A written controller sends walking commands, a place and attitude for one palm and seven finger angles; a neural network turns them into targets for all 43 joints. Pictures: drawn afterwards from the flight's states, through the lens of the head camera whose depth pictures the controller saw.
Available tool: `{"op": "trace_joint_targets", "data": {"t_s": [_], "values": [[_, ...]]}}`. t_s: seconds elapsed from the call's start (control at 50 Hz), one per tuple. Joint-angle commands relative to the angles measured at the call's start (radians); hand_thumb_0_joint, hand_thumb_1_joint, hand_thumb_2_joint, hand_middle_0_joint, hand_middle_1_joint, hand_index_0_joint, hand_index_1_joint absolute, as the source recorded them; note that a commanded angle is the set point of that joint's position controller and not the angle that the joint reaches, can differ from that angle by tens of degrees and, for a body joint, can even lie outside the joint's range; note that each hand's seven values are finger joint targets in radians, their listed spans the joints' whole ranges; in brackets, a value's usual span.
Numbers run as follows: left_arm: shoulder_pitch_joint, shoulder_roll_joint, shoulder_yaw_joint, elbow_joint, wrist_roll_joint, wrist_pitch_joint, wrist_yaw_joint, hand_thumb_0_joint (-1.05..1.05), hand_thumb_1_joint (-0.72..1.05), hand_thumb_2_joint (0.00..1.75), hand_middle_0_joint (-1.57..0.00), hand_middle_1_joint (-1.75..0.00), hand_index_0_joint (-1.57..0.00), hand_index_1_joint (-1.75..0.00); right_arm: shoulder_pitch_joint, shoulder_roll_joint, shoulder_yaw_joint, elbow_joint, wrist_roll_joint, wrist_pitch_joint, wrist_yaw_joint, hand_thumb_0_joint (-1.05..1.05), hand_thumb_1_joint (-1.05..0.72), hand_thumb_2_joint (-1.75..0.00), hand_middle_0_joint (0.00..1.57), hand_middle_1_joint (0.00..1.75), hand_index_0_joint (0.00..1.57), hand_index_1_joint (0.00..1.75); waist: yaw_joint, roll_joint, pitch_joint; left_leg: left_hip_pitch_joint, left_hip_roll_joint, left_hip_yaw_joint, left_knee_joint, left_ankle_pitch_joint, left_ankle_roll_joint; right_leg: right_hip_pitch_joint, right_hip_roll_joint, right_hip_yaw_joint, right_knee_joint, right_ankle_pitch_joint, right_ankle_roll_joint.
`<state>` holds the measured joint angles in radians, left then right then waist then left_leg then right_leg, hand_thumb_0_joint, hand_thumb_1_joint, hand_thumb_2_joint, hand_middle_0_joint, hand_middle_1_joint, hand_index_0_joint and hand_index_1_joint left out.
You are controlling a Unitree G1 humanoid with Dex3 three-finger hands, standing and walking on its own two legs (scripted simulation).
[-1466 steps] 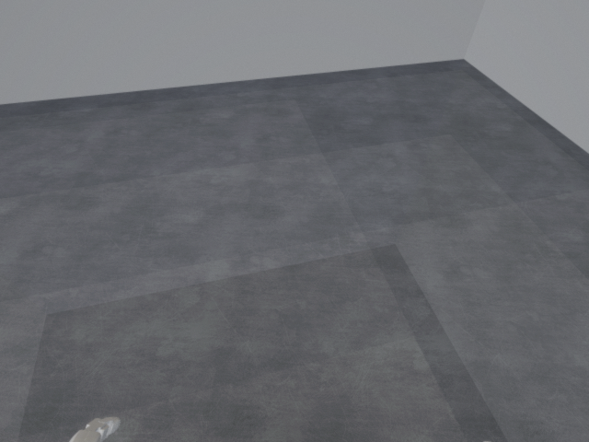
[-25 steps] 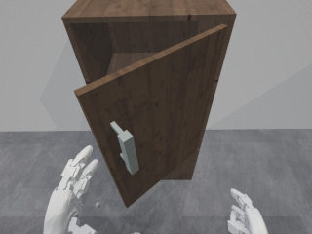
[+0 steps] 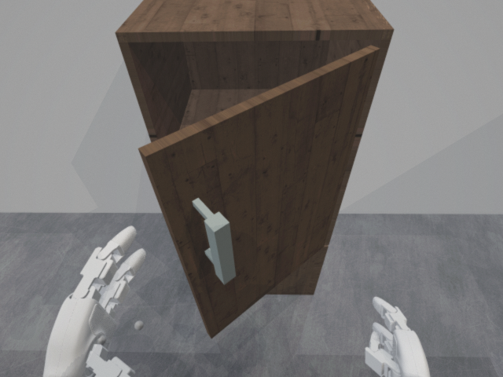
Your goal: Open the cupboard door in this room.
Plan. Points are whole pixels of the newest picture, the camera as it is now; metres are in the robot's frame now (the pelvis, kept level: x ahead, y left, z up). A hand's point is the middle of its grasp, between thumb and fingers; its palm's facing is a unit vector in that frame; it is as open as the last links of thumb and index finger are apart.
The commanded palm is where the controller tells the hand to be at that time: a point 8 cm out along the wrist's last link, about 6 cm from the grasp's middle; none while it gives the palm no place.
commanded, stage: draw the hand back to the body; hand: left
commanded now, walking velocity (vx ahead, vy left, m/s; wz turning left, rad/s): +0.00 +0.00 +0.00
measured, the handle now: (213, 242) +0.29 +0.09 +0.10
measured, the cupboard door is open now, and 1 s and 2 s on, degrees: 40 40 40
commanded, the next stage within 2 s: step back with the hand held close in 1.34 s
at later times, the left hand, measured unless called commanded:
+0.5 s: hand (70, 295) +0.18 +0.22 +0.16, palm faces +0.25 -0.91 -0.34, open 14.6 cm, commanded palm +0.13 +0.27 +0.18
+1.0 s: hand (16, 229) +0.22 +0.27 +0.22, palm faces +0.43 -0.81 -0.40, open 8.7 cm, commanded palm +0.16 +0.31 +0.23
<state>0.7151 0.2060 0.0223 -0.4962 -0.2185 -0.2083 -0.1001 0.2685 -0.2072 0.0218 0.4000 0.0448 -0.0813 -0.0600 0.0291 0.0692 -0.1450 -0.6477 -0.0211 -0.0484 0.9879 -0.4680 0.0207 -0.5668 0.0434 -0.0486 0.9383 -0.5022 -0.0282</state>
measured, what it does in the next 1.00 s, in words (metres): rises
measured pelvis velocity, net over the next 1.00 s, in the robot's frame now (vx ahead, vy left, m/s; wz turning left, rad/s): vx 0.02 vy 0.01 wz -0.02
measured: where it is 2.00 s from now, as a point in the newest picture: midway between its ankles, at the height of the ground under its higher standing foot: outside the picture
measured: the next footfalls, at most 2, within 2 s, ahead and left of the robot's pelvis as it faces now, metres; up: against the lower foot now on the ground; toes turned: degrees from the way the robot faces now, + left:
none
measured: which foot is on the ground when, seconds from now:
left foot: down 0.00-1.00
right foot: down 0.00-1.00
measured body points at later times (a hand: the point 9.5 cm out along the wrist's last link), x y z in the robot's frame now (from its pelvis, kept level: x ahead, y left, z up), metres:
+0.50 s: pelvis +0.01 +0.02 +0.03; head -0.01 +0.01 +0.48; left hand +0.16 +0.27 +0.18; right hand +0.19 -0.20 -0.03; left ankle +0.02 +0.10 -0.68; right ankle -0.01 -0.11 -0.68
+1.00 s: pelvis +0.02 +0.01 +0.05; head +0.01 +0.00 +0.50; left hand +0.19 +0.31 +0.24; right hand +0.21 -0.21 -0.02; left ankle +0.02 +0.10 -0.68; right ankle -0.01 -0.11 -0.68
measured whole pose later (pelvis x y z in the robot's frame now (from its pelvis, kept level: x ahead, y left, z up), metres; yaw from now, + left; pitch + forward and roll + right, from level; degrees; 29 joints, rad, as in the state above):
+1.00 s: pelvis +0.02 +0.01 +0.05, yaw -1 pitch -2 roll -1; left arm 0.48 0.37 0.33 -0.47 -0.07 -0.05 0.13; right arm 0.21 -0.23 0.04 0.60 0.01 -0.10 -0.08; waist 0.07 0.05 -0.02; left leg -0.19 -0.04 -0.01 0.51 -0.29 0.04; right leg -0.12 0.02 0.01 0.46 -0.30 0.00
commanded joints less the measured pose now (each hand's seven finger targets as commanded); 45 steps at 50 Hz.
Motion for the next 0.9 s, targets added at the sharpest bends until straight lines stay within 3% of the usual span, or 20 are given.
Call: {"op": "trace_joint_targets", "data": {"t_s": [0.0,0.1,0.14,0.16,0.24,0.26,0.28,0.3,0.32,0.44,0.5,0.56,0.7,0.78,0.88], "values": [[0.005,0.064,0.082,-0.245,-0.033,-0.02,0.005,0.0,-0.5,0.3,-0.15,-0.3,-0.15,-0.3,-0.099,-0.103,-0.035,-0.184,0.007,-0.07,-0.013,0.0,-0.9,-0.9,0.2,0.3,0.2,0.3,0.003,-0.05,-0.046,0.124,0.009,-0.009,-0.185,0.186,0.011,0.034,-0.005,-0.003,-0.188,0.225,0.012],[-0.033,0.101,0.104,-0.287,-0.035,0.016,-0.017,0.0,-0.5,0.3,-0.15,-0.3,-0.15,-0.3,-0.09,-0.11,-0.028,-0.165,0.007,-0.09,-0.016,0.0,-0.9,-0.9,0.2,0.3,0.2,0.3,0.0,-0.031,-0.047,0.162,0.016,-0.022,-0.211,0.214,0.01,0.048,-0.002,-0.016,-0.198,0.247,0.01],[-0.023,0.112,0.127,-0.277,-0.04,0.036,-0.025,0.0,-0.5,0.3,-0.15,-0.3,-0.15,-0.3,-0.092,-0.108,-0.025,-0.157,0.009,-0.094,-0.017,0.0,-0.9,-0.9,0.2,0.3,0.2,0.3,0.009,-0.016,-0.032,0.167,0.016,-0.025,-0.225,0.221,0.005,0.055,-0.001,-0.023,-0.203,0.25,0.007],[-0.034,0.122,0.143,-0.271,-0.042,0.045,-0.025,0.0,-0.47,0.32,-0.15,-0.3,-0.15,-0.3,-0.094,-0.112,-0.027,-0.15,0.009,-0.095,-0.017,0.0,-0.9,-0.9,0.2,0.3,0.2,0.3,0.01,-0.037,-0.034,0.169,0.018,-0.031,-0.23,0.225,0.005,0.067,0.001,-0.023,-0.208,0.252,0.005],[-0.056,0.132,0.181,-0.286,-0.063,0.085,-0.032,0.0,-0.32,0.37,-0.16,-0.3,-0.16,-0.3,-0.105,-0.111,-0.019,-0.142,0.015,-0.103,-0.017,0.0,-0.9,-0.9,0.2,0.3,0.2,0.3,0.018,-0.005,-0.016,0.194,0.019,-0.034,-0.26,0.218,-0.003,0.074,0.002,-0.033,-0.224,0.241,0.004],[-0.094,0.309,0.231,-0.347,0.092,0.092,0.085,0.0,-0.29,0.39,-0.16,-0.3,-0.16,-0.3,-0.096,-0.101,-0.022,-0.158,0.003,-0.09,-0.045,0.0,-0.9,-0.9,0.2,0.3,0.2,0.3,0.051,-0.014,-0.017,0.19,0.031,-0.027,-0.292,0.186,-0.003,0.102,-0.021,0.042,-0.29,0.217,-0.012],[-0.086,0.234,0.198,-0.353,0.101,0.105,0.134,0.0,-0.26,0.4,-0.16,-0.3,-0.16,-0.3,-0.104,-0.091,-0.01,-0.154,-0.009,-0.086,-0.054,0.0,-0.9,-0.9,0.2,0.3,0.2,0.3,0.03,-0.011,0.024,0.206,0.023,-0.016,-0.296,0.175,-0.001,0.094,-0.027,0.049,-0.322,0.203,-0.012],[-0.052,0.196,0.178,-0.309,0.105,0.12,0.154,0.0,-0.22,0.42,-0.16,-0.3,-0.16,-0.3,-0.096,-0.086,-0.007,-0.143,-0.01,-0.082,-0.055,0.0,-0.9,-0.9,0.2,0.3,0.2,0.3,0.023,-0.03,0.046,0.21,0.026,-0.019,-0.301,0.171,-0.003,0.095,-0.031,0.042,-0.328,0.194,-0.011],[-0.046,0.185,0.168,-0.312,0.12,0.129,0.169,0.0,-0.18,0.43,-0.16,-0.3,-0.16,-0.3,-0.092,-0.088,-0.006,-0.137,-0.01,-0.075,-0.054,0.0,-0.9,-0.9,0.2,0.3,0.2,0.3,0.023,0.005,0.045,0.229,0.029,-0.015,-0.309,0.192,-0.001,0.113,-0.033,0.039,-0.329,0.212,-0.009],[-0.109,0.23,0.214,-0.282,0.157,0.131,0.222,0.0,0.02,0.52,-0.17,-0.3,-0.17,-0.3,-0.115,-0.104,-0.007,-0.104,-0.019,-0.066,-0.059,0.0,-0.9,-0.9,0.2,0.3,0.2,0.3,0.02,-0.028,0.055,0.312,0.041,-0.02,-0.384,0.198,0.002,0.175,-0.034,0.033,-0.392,0.207,-0.001],[-0.139,0.244,0.232,-0.287,0.164,0.123,0.236,0.0,0.13,0.57,-0.17,-0.3,-0.17,-0.3,-0.126,-0.106,-0.003,-0.083,-0.022,-0.075,-0.058,0.0,-0.9,-0.9,0.2,0.3,0.2,0.3,0.024,0.03,0.058,0.351,0.044,-0.028,-0.432,0.208,-0.001,0.22,-0.037,0.031,-0.409,0.222,-0.003],[-0.151,0.276,0.279,-0.267,0.165,0.116,0.247,0.0,0.23,0.62,-0.18,-0.3,-0.18,-0.3,-0.138,-0.112,-0.006,-0.056,-0.027,-0.082,-0.058,0.0,-0.9,-0.9,0.2,0.3,0.2,0.3,0.033,0.0,0.043,0.379,0.047,-0.033,-0.468,0.251,-0.004,0.279,-0.036,0.026,-0.429,0.26,-0.005],[-0.191,0.284,0.339,-0.202,0.157,0.112,0.245,0.0,0.48,0.72,-0.19,-0.3,-0.19,-0.3,-0.16,-0.115,-0.011,-0.01,-0.029,-0.081,-0.049,0.0,-0.9,-0.9,0.2,0.3,0.2,0.3,0.035,-0.019,0.087,0.43,0.051,-0.017,-0.522,0.367,-0.013,0.345,-0.032,0.025,-0.476,0.34,-0.001],[-0.238,0.29,0.361,-0.186,0.153,0.105,0.243,0.0,0.62,0.78,-0.19,-0.3,-0.19,-0.3,-0.172,-0.117,-0.016,0.005,-0.031,-0.078,-0.043,0.0,-0.9,-0.9,0.2,0.3,0.2,0.3,0.035,0.003,0.097,0.464,0.054,-0.012,-0.552,0.38,-0.015,0.367,-0.034,0.028,-0.504,0.351,0.0],[-0.301,0.335,0.422,-0.201,0.151,0.092,0.246,0.0,0.8,0.86,-0.2,-0.3,-0.2,-0.3,-0.175,-0.122,-0.021,0.025,-0.035,-0.079,-0.038,0.0,-0.9,-0.9,0.2,0.3,0.2,0.3,0.042,0.024,0.052,0.511,0.053,-0.007,-0.566,0.467,-0.019,0.419,-0.036,0.03,-0.519,0.409,-0.001]]}}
